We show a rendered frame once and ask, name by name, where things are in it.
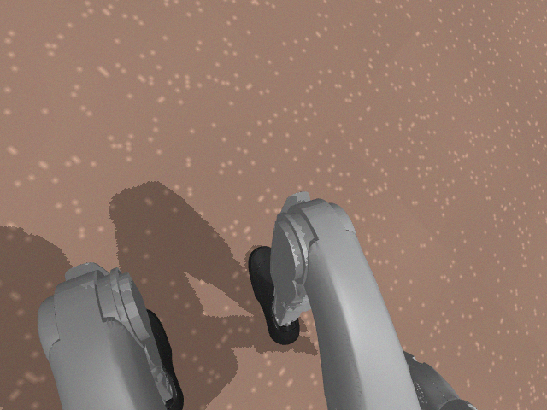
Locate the right robot hand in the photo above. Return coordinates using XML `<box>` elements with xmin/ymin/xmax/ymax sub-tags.
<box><xmin>403</xmin><ymin>351</ymin><xmax>461</xmax><ymax>410</ymax></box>

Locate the left robot foot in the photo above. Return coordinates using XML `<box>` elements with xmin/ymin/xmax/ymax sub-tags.
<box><xmin>146</xmin><ymin>309</ymin><xmax>184</xmax><ymax>410</ymax></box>

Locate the right robot foot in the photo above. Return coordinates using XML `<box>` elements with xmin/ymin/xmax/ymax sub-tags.
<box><xmin>248</xmin><ymin>246</ymin><xmax>300</xmax><ymax>345</ymax></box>

